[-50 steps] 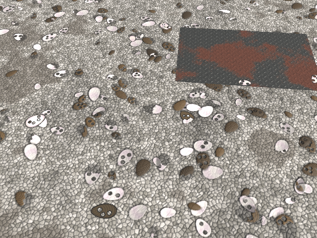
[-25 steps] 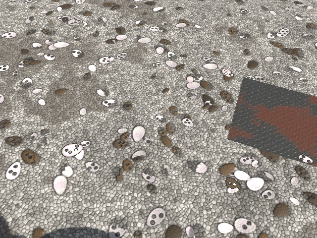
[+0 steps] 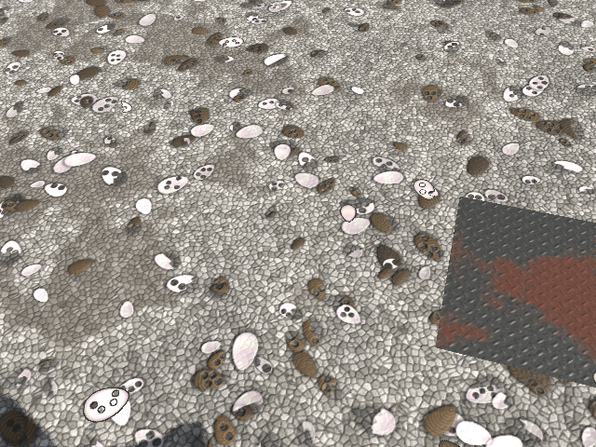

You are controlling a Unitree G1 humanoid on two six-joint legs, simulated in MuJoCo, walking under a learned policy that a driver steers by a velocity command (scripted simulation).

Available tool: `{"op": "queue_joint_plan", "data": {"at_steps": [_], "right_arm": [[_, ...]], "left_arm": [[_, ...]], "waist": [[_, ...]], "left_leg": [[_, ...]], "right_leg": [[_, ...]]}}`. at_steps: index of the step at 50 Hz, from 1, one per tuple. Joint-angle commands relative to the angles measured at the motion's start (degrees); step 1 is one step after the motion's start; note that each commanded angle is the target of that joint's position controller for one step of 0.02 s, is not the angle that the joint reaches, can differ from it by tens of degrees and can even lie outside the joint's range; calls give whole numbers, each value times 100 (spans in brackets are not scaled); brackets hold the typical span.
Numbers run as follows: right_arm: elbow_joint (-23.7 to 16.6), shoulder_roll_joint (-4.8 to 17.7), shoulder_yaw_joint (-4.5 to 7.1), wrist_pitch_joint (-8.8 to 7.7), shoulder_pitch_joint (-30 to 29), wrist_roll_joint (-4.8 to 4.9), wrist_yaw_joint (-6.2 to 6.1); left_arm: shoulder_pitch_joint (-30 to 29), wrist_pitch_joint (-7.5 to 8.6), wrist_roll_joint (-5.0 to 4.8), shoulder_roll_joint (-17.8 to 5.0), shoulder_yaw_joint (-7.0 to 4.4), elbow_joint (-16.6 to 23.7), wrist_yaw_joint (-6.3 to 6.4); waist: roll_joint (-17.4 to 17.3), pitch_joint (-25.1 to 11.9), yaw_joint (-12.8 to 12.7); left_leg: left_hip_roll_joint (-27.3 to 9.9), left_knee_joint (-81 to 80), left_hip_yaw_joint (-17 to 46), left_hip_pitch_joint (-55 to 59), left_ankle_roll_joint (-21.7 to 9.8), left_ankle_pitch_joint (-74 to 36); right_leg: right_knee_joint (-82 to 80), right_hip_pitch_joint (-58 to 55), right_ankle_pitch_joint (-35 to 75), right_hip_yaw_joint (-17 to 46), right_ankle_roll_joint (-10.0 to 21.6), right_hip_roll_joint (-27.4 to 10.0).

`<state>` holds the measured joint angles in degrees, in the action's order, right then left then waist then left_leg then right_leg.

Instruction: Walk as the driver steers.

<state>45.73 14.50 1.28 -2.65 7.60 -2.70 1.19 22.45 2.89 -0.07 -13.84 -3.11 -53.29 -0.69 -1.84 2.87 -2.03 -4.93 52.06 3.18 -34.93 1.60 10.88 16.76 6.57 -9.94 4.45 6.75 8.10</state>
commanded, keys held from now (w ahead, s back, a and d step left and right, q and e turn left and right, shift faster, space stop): w+e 0.46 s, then w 0.16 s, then w+q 0.38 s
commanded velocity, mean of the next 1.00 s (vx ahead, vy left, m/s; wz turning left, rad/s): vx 0.50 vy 0.00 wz -0.25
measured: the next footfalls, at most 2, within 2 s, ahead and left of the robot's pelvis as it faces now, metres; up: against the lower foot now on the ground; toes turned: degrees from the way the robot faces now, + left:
left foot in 0.24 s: +0.31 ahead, +0.12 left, +0.00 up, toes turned -11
right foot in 0.74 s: +0.48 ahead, -0.17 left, +0.00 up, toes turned -23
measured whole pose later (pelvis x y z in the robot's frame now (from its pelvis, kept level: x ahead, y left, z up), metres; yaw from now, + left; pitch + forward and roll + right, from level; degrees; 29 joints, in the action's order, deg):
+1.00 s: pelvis +0.49 -0.10 +0.00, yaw -14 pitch +0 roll +0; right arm 51.0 15.0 3.7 -0.5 16.5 -1.4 2.0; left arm 18.7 4.9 1.1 -13.3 -2.2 -50.7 0.3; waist -2.2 1.7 -0.1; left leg -4.7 61.0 0.5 -33.8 -2.7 11.3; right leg 16.2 4.6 -12.1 -10.0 3.9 1.4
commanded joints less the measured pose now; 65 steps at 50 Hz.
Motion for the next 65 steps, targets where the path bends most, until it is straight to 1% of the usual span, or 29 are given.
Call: {"op": "queue_joint_plan", "data": {"at_steps": [1, 6, 8, 10, 11, 12, 13, 14, 15, 16, 18, 23, 28, 32, 34, 36, 37, 38, 39, 40, 41, 44, 48, 52, 56, 60, 63, 64, 65], "right_arm": [[-544, 349, 35, -33, -608, 32, 28], [-852, 398, -19, -92, -1287, 119, 16], [-874, 521, 4, -136, -1132, 131, -5], [-637, 735, 89, -200, -299, 142, -77], [-469, 934, 167, -277, 396, 95, -151], [-434, 1376, 273, -307, 1305, -32, -268], [-460, 1779, 374, -198, 1249, -69, -291], [-465, 1327, 353, -114, 987, 27, -260], [-544, 801, 225, -113, 658, 76, -232], [-522, 587, 163, -131, 459, 69, -204], [-397, 513, 135, -208, 544, 93, -208], [-178, 632, 214, -373, 912, 186, -152], [98, 624, 213, -369, 1258, 153, -82], [395, 776, 234, -305, 1734, 178, -91], [569, 871, 243, -221, 1900, 188, -101], [672, 978, 250, -161, 1873, 211, -113], [660, 889, 211, -153, 1839, 257, -108], [345, 474, 84, -185, 1813, 344, -68], [268, 182, 58, -154, 2255, 358, -78], [369, 751, 245, -73, 1784, 259, -142], [313, 609, 239, -90, 1582, 288, -111], [537, 328, 239, 81, 1759, 138, -26], [346, 158, 271, 207, 1227, 122, 105], [50, 85, 231, 206, 425, 110, 180], [-280, 22, 134, 189, -398, 79, 272], [-430, 167, 165, 199, -516, 52, 263], [-139, 449, 329, 151, 658, 32, 160], [142, 755, 474, 109, 1567, -34, 78], [128, 1519, 680, 125, 1726, -53, -10]], "left_arm": [[232, 52, -14, -900, -215, 288, 45], [606, -4, 74, -958, -247, 287, 109], [449, -14, 104, -1031, -276, 374, 156], [103, 7, 107, -1139, -308, 501, 147], [22, 52, 51, -1108, -298, 531, 92], [43, 114, -21, -748, -199, 730, 49], [763, 78, -161, -326, -116, 862, 64], [668, -34, 62, -852, -176, 690, 128], [227, -69, 134, -906, -206, 685, 74], [-11, -83, 137, -781, -191, 740, 14], [-108, -205, 224, -688, -188, 771, -97], [-767, -338, 228, -557, -136, 1088, -250], [-1622, -267, 214, -341, 15, 1354, -303], [-2319, -207, 241, -336, 109, 1575, -311], [-2357, -158, 269, -406, 111, 1600, -253], [-1528, -47, 307, -525, 51, 1323, -159], [-574, 37, 384, -722, -36, 982, -85], [329, 76, 515, -1285, -185, 842, 24], [396, 23, 380, -1688, -284, 856, 76], [96, -3, 212, -1380, -232, 860, 86], [-369, 21, 179, -996, -115, 852, 81], [-846, 149, 131, -402, 39, 797, 83], [-568, 326, 91, -511, -23, 592, 115], [-300, 329, 116, -424, -8, 403, 142], [-22, 312, 118, -604, -44, 236, 185], [125, 207, 144, -815, -89, 101, 242], [55, 48, 160, -1090, -162, 114, 264], [-38, 28, 150, -1076, -154, 215, 238], [231, 68, 59, -389, -6, 598, 138]], "waist": [[515, 9, -73], [592, -112, -322], [644, -144, -154], [632, -435, 262], [316, -832, 623], [-325, -1693, 926], [-1497, -2136, 504], [-699, -1558, 398], [-94, -816, 382], [-15, -439, 298], [-441, -221, 177], [-356, -194, 156], [-312, 20, 308], [-344, 159, 500], [-384, 145, 443], [-342, -307, 5], [-130, -892, -396], [679, -1749, -685], [1571, -2282, -451], [617, -1612, -465], [635, -799, -197], [821, -178, 229], [658, -2, 316], [601, 227, 223], [567, 366, 38], [592, 228, 110], [683, -570, 644], [315, -1061, 1089], [-1007, -1635, 806]], "left_leg": [[194, -798, -319, -6, 167, -723], [434, -1603, -257, 99, 88, -858], [495, -2011, -127, 568, -25, -602], [705, -2454, -161, 1910, -210, -240], [466, -2794, 24, 3000, -392, -331], [-858, -2910, 1263, 4308, -700, 742], [-2177, -3455, 3645, 5331, -1371, 1016], [-2052, -3527, 3909, 4693, -1439, 1776], [-1702, -3675, 2986, 3911, -1290, 1631], [-1399, -3843, 2192, 3376, -1165, 871], [-997, -4025, 1163, 2891, -960, -152], [-1011, -4310, 215, 2993, -1074, -1264], [-725, -4415, -546, 2951, -1028, -1693], [-883, -4317, -673, 3222, -1005, -2063], [-978, -3969, -525, 3575, -1032, -2887], [-860, -2816, -587, 3650, -941, -4295], [-608, -1734, -742, 3078, -829, -3816], [-205, 57, -943, 1551, -643, -1625], [643, 1572, -688, 142, -543, 2141], [382, 1860, 34, -123, -628, 1735], [178, 1652, 43, -134, -648, 1265], [-52, 1181, -93, 425, -519, 629], [-95, 1126, -175, -69, -420, -30], [-109, 239, -313, -494, -356, -771], [21, -1001, -767, -175, -508, -1113], [402, -1511, -1149, 275, -886, -362], [1009, -1861, -1262, 1785, -1314, 415], [836, -2332, -740, 3153, -1565, 387], [-969, -2506, 2012, 5054, -2370, 513]], "right_leg": [[-583, 191, 1692, 1218, 605, -1290], [-52, -454, 2432, 1533, 493, -1409], [214, -487, 2516, 1747, 372, -1497], [891, -149, 2998, 1790, 162, -1355], [1859, 201, 2842, 1537, 25, -1017], [3342, 867, 1407, 1047, -103, -704], [4655, 2499, -2314, 318, -246, 117], [5220, 3053, -2050, 197, -200, -451], [5219, 3016, -1473, 191, -218, -662], [5043, 2896, -1140, 122, -272, -820], [4851, 2668, -940, 8, -370, -1009], [4707, 3204, -258, -104, -514, -1150], [3103, 3032, 632, -293, -551, -1035], [1995, 2505, 472, -751, -360, -953], [1656, 2266, 31, -906, -203, -880], [1106, 1084, -114, -981, -18, -591], [887, -324, 165, -824, 114, -716], [780, -2087, -407, 856, 456, -2266], [203, -2746, -50, 2941, 902, -3562], [145, -2019, -86, 2414, 752, -3244], [-81, -1211, 155, 1535, 554, -2939], [-653, -44, 566, 239, 94, -2305], [-917, -35, 1251, -457, 143, -2258], [-952, -187, 1559, -1048, 166, -2161], [-886, -457, 2032, -1476, 118, -2251], [-110, -1188, 4031, -1819, -12, -2387], [2096, -1156, 5288, -1962, -84, -2384], [3622, -264, 4059, -2020, -265, -2233], [5838, 2172, -463, -1956, -613, -1378]]}}
Over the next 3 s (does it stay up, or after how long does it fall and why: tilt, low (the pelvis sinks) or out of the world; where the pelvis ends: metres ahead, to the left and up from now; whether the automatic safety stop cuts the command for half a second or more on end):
stays up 0.88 -0.11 0.00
